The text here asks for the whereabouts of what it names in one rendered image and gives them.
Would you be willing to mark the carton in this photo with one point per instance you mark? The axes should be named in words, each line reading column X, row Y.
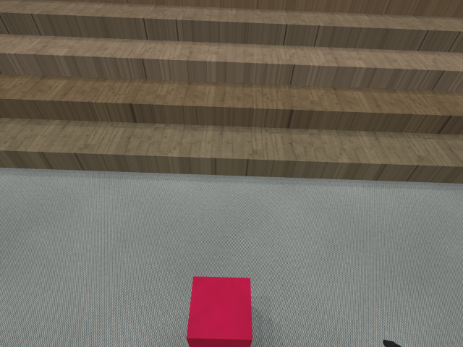
column 220, row 312

